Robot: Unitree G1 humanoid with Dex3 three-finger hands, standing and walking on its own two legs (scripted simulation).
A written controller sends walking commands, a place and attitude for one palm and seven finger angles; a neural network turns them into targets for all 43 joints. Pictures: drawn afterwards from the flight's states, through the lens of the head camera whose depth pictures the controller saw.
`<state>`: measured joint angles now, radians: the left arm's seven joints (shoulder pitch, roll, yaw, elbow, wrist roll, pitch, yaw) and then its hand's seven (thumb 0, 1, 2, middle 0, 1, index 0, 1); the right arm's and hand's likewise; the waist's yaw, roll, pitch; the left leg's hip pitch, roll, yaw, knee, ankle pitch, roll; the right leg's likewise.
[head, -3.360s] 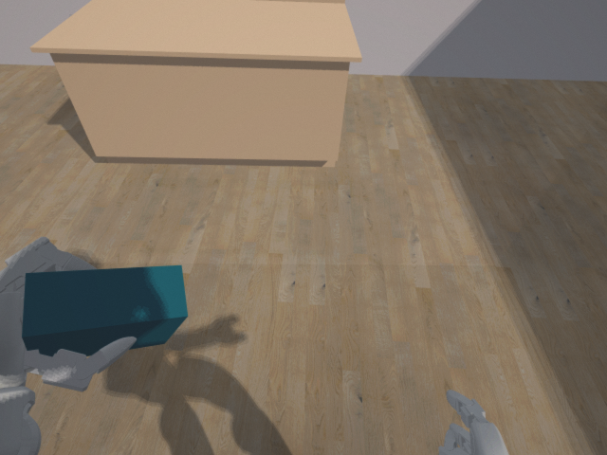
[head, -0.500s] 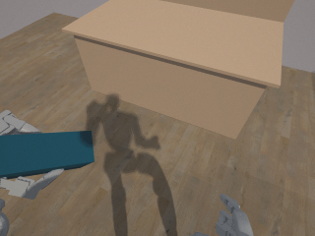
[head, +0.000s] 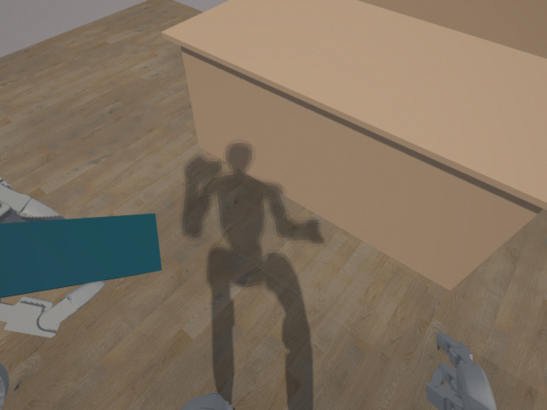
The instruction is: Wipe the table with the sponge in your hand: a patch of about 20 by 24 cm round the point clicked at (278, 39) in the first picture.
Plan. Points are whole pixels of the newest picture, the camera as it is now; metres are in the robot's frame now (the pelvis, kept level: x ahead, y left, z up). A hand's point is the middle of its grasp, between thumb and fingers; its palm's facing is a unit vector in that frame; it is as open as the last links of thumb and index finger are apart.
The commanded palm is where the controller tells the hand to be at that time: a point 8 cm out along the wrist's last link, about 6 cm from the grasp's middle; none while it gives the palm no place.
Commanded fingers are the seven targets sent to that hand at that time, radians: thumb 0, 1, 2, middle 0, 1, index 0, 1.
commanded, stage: walk to a spot facing it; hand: left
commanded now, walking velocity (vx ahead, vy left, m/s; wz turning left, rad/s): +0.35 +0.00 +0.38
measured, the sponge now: (98, 253) +0.23 +0.19 +0.18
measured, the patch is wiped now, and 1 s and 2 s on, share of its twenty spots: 0.00 0.00 0.00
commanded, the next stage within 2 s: turn to face it in 1.24 s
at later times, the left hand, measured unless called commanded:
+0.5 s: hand (65, 232) +0.25 +0.23 +0.19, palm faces +0.60 -0.68 -0.41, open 9.4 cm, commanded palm +0.18 +0.26 +0.20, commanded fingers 0.00 0.10 1.30 -1.20 -1.60 -1.20 -1.60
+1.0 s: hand (5, 235) +0.23 +0.26 +0.21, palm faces +0.77 -0.45 -0.46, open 9.4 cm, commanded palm +0.18 +0.27 +0.20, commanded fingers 0.00 0.10 1.30 -1.20 -1.60 -1.20 -1.60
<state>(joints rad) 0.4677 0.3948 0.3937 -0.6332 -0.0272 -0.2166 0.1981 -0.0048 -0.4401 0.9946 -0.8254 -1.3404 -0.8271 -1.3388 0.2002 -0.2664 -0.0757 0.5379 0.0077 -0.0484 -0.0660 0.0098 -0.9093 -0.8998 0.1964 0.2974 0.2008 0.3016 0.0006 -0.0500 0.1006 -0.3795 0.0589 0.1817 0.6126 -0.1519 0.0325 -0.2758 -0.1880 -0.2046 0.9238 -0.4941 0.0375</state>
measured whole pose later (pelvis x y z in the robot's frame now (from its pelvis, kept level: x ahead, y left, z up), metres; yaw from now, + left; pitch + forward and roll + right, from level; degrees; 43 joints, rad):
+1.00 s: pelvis +0.18 -0.05 +0.01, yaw +30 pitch +0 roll -1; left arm 0.50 0.39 0.40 -0.57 -0.05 -0.17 0.15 0.00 -0.44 1.00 -0.82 -1.34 -0.83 -1.34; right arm 0.24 -0.12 0.05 0.60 0.02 -0.08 -0.04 0.01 -0.90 -0.90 0.20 0.30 0.21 0.30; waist 0.03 0.06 0.03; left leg -0.37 0.05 -0.04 0.58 -0.23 -0.01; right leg -0.29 -0.05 -0.13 0.59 -0.41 0.08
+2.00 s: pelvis +0.20 -0.12 +0.02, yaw +29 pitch +1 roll +3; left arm 0.51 0.40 0.36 -0.54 -0.06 -0.18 0.14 -0.01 -0.44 1.00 -0.82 -1.34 -0.82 -1.34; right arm 0.16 -0.26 -0.03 0.56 0.01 0.00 -0.04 0.01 -0.91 -0.90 0.20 0.30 0.20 0.30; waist -0.02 -0.01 0.05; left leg -0.40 0.03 0.04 0.91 -0.43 -0.09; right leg -0.34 0.06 0.03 0.50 -0.18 -0.10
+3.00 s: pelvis +0.09 -0.25 +0.02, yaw -4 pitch +3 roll +5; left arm 0.45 0.36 0.32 -0.50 -0.05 -0.18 0.15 -0.01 -0.44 1.00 -0.82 -1.34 -0.82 -1.34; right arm 0.16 -0.27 -0.03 0.51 0.02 0.11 0.00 0.01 -0.91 -0.90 0.20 0.30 0.20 0.30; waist 0.03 -0.04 -0.01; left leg -0.25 -0.02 0.03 0.56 -0.47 -0.03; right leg -0.38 0.18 0.16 0.30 0.06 -0.11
